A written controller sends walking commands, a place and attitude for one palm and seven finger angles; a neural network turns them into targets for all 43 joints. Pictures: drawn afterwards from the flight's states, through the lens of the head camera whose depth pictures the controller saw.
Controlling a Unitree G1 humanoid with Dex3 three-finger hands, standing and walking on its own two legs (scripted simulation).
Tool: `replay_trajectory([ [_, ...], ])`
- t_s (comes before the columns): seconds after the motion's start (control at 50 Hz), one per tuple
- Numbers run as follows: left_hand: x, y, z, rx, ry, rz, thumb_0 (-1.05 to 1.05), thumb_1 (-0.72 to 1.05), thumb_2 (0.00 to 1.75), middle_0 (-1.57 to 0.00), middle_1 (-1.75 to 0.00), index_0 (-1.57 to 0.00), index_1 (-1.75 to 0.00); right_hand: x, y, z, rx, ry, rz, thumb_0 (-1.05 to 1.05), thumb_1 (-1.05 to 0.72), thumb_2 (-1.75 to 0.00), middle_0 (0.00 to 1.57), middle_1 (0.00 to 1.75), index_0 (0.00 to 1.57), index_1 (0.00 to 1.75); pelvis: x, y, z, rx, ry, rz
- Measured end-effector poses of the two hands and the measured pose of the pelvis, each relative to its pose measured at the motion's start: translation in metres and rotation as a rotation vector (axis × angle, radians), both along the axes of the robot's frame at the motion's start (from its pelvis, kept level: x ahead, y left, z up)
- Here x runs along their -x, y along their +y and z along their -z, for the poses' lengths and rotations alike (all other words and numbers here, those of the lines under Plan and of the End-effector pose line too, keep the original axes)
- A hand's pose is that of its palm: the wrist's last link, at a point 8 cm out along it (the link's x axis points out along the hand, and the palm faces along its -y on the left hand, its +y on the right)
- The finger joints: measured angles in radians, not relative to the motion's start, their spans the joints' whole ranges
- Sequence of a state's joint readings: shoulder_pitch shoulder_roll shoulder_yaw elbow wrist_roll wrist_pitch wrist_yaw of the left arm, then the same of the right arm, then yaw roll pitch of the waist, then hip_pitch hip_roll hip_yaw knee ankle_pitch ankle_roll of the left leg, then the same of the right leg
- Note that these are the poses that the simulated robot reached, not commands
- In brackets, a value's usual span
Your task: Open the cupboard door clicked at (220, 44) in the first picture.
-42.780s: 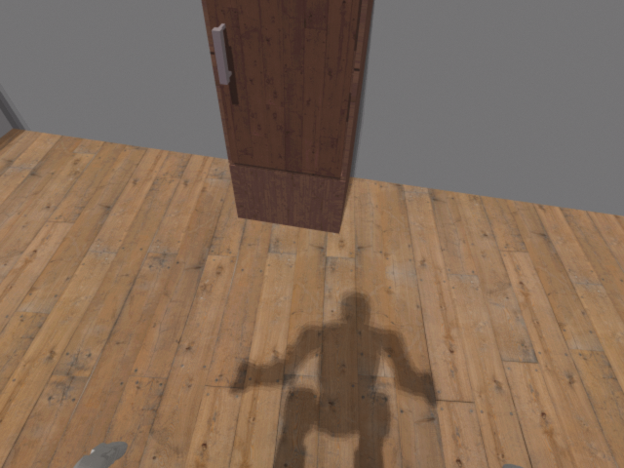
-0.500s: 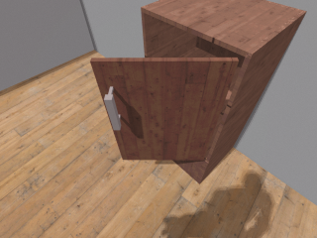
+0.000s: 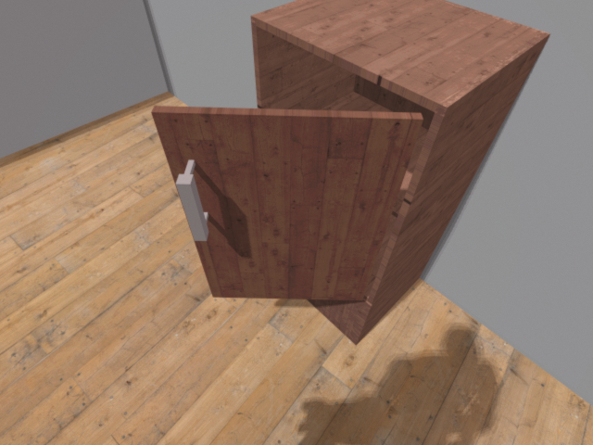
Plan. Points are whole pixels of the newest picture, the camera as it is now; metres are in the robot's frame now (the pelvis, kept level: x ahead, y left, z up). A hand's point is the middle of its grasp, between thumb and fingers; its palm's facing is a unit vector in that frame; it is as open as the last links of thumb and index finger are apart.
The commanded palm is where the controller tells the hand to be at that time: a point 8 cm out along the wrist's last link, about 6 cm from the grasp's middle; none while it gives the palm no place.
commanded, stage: come to a stop and stand still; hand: left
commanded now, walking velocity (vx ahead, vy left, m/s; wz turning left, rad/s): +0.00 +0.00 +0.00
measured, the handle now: (196, 201) +0.51 +0.22 -0.01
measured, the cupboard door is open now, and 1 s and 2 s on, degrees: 45 45 45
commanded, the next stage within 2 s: look again from close up in 0.82 s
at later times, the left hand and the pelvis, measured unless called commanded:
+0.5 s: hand out of the picture +0.02 +0.16 -0.17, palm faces +0.02 -0.98 -0.18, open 7.3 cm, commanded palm none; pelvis +0.03 -0.01 +0.00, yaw +1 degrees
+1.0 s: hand out of the picture +0.03 +0.15 -0.17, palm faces +0.04 -0.98 -0.19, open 7.3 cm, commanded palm none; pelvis +0.04 -0.02 +0.00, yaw +1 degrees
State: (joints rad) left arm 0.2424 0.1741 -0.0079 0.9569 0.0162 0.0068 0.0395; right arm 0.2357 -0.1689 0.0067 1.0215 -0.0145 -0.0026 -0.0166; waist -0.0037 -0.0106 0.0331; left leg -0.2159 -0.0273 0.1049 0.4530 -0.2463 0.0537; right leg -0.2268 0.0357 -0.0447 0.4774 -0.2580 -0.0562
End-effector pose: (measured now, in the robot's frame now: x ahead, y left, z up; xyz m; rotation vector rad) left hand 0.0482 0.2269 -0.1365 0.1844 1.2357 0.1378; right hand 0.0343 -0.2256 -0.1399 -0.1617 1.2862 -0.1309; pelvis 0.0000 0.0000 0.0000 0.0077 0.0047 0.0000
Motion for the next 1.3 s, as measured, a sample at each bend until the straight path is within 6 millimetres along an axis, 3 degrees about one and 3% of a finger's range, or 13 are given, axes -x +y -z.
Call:
replay_trajectory([
  [0.14,0.030,-0.001,0.001,-0.002,0.097,-0.020,0.00,0.92,0.90,-0.20,-0.30,-0.20,-0.30,0.003,-0.004,0.000,-0.005,0.035,-0.010,0.01,-0.92,-0.90,0.20,0.30,0.20,0.30,-0.007,-0.004,-0.003,0.001,-0.005,-0.002],
  [0.28,0.043,-0.010,0.002,0.015,0.146,-0.040,0.01,0.91,0.90,-0.20,-0.30,-0.20,-0.30,0.006,-0.004,0.001,-0.008,0.077,-0.017,0.01,-0.92,-0.90,0.20,0.30,0.20,0.30,-0.015,-0.007,-0.004,0.000,-0.007,-0.007],
  [0.46,0.036,-0.021,0.006,0.035,0.155,-0.046,0.01,0.91,0.90,-0.20,-0.30,-0.20,-0.30,0.004,-0.003,0.001,-0.007,0.100,-0.010,0.01,-0.92,-0.90,0.20,0.30,0.20,0.30,-0.025,-0.009,-0.004,-0.002,-0.008,-0.009],
  [0.84,0.021,-0.023,0.006,0.024,0.146,-0.058,0.01,0.92,0.90,-0.20,-0.30,-0.20,-0.30,0.003,-0.001,0.003,-0.013,0.125,0.003,0.01,-0.92,-0.90,0.20,0.30,0.20,0.30,-0.038,-0.014,-0.004,-0.004,-0.008,-0.012],
  [1.3,0.036,-0.036,0.007,0.047,0.171,-0.078,0.01,0.91,0.90,-0.20,-0.30,-0.20,-0.30,0.008,-0.002,0.003,-0.016,0.138,0.002,0.01,-0.92,-0.90,0.20,0.30,0.20,0.30,-0.036,-0.018,-0.004,-0.005,-0.014,-0.017],
])
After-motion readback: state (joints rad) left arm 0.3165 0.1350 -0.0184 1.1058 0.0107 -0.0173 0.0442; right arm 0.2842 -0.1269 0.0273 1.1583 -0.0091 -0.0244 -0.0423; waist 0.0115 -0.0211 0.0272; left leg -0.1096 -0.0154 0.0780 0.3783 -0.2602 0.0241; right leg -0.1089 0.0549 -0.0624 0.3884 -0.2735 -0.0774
